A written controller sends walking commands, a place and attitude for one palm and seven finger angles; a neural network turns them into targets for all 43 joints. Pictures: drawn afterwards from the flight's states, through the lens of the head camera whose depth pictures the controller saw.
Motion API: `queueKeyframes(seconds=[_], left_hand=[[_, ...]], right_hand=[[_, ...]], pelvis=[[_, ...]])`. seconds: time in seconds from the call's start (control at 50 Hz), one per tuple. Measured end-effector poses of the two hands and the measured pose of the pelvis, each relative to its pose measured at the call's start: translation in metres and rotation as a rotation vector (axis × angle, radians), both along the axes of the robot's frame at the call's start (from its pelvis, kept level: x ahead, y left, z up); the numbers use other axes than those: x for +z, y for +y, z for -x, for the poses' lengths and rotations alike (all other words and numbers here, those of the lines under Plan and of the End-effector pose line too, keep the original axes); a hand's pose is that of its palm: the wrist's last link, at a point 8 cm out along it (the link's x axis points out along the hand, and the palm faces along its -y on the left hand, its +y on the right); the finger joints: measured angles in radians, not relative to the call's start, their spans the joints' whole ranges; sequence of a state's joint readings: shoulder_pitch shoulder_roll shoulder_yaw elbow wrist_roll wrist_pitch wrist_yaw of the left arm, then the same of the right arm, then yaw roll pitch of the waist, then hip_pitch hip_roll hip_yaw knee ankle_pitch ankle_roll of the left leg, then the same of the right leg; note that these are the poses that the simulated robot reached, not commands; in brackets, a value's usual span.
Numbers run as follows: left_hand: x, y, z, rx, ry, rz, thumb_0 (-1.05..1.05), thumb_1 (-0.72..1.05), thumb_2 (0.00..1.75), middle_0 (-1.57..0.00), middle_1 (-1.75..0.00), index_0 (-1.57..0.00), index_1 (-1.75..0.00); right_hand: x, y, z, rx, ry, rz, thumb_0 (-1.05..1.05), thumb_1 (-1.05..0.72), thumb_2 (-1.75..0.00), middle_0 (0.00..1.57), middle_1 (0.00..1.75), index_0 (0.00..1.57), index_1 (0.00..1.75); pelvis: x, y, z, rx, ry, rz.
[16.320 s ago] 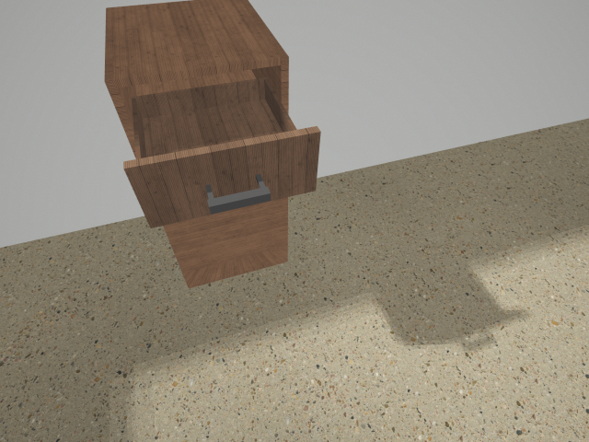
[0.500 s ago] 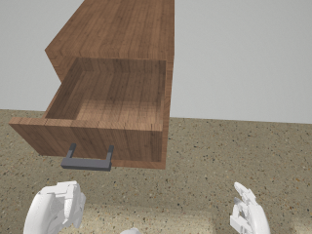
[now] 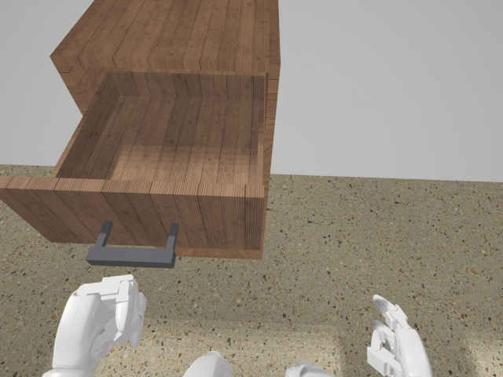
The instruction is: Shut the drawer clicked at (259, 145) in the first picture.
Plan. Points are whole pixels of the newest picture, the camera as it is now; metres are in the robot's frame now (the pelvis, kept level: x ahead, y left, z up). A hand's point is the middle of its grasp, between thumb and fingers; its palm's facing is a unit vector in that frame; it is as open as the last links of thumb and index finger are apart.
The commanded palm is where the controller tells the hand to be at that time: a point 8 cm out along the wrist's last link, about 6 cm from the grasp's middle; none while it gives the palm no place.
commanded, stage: bring the fist close to the handle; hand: left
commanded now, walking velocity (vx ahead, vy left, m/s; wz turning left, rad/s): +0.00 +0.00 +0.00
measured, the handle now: (136, 243) +0.29 +0.19 +0.06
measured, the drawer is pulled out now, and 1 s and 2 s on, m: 0.27 0.25 0.12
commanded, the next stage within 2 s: push the drawer shut in 0.22 s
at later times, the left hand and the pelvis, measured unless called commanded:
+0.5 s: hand (141, 313) +0.20 +0.16 +0.06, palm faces +0.02 -1.00 -0.05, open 3.3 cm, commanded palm +0.18 +0.22 +0.07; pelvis +0.00 +0.00 +0.00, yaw +0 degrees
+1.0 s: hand (149, 279) +0.24 +0.16 +0.06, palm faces -0.01 -1.00 -0.06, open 3.1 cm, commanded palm +0.24 +0.22 +0.07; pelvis +0.00 -0.01 +0.00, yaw +1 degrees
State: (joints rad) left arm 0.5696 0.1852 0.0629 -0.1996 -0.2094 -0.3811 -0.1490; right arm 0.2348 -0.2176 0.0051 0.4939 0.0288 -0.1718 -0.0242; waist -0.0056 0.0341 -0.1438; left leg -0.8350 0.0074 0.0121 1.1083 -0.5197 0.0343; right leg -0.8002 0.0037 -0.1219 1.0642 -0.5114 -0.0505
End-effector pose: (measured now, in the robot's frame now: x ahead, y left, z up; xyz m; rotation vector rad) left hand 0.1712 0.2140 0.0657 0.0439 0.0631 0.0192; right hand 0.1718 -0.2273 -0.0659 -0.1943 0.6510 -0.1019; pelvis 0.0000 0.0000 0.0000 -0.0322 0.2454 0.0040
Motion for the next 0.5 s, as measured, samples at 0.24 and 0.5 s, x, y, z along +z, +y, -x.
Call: queueKeyframes(seconds=[0.24, 0.5], left_hand=[[0.0015, -0.0052, -0.0004, -0.004, 0.012, 0.003, 0.02, 0.9, 0.9, -1.4, -1.6, -1.39, -1.6], [0.0021, -0.0038, -0.0062, 0.0, -0.021, -0.01, 0.02, 0.9, 0.9, -1.4, -1.6, -1.39, -1.6]], right_hand=[[0.0008, 0.0005, -0.002, -0.005, 0.007, -0.004, 0.01, -0.91, -0.9, 0.2, 0.3, 0.2, 0.3], [-0.0011, -0.0041, -0.0078, 0.006, 0.005, 0.009, 0.01, -0.91, -0.9, 0.2, 0.3, 0.2, 0.3]], pelvis=[[0.0005, 0.0006, -0.0034, -0.001, 0.007, 0.0], [-0.0025, -0.0031, -0.0042, 0.006, 0.013, 0.002]])
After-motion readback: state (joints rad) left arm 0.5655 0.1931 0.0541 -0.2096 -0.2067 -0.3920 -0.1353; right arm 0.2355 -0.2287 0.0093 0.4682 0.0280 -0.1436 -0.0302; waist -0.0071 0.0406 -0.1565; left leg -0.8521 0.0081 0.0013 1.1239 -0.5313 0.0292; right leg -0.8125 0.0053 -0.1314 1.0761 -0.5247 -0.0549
